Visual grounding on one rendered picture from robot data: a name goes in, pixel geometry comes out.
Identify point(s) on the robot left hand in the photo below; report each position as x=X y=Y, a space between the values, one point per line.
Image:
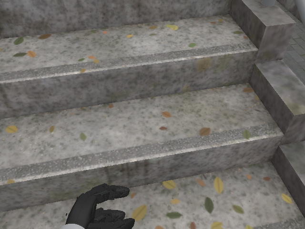
x=85 y=214

